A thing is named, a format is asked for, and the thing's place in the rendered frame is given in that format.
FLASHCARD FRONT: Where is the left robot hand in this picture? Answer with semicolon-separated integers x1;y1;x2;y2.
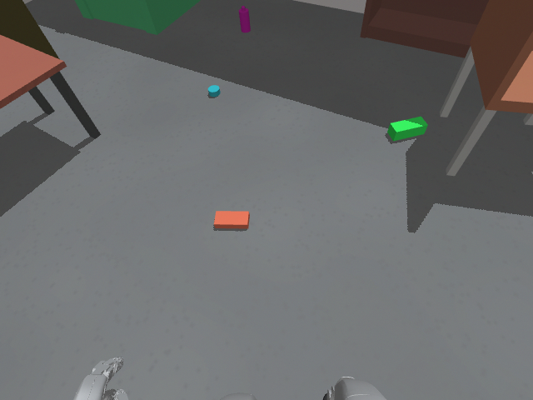
73;357;128;400

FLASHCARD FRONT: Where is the armchair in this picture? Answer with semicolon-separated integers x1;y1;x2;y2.
75;0;201;35

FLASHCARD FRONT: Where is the chair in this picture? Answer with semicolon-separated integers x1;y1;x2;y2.
440;0;533;176

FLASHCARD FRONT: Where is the coffee table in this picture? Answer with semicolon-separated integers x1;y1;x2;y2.
0;35;101;139

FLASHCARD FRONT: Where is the bookshelf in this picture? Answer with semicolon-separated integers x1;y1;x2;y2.
360;0;489;58

